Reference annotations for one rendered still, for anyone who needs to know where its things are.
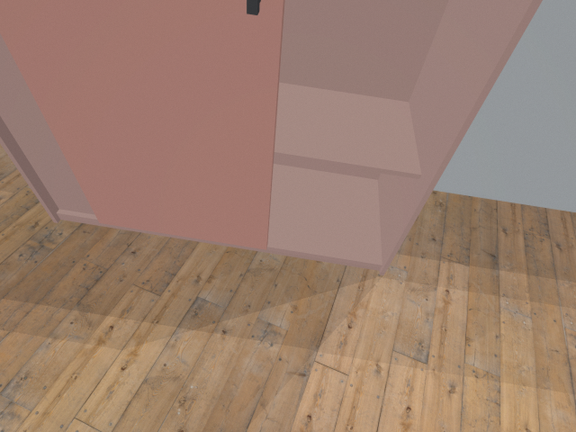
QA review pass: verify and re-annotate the wardrobe door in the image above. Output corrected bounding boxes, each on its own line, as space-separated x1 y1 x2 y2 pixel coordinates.
0 34 95 215
0 0 285 250

